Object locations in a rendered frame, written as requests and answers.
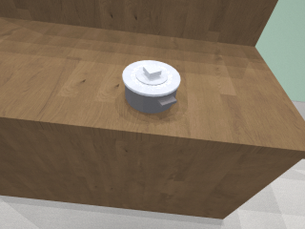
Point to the lid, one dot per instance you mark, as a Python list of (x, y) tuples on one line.
[(137, 81)]

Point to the table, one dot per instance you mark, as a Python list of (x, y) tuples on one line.
[(68, 133)]

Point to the knob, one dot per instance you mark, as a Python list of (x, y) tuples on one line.
[(152, 70)]

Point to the pot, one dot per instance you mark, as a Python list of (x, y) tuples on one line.
[(150, 104)]

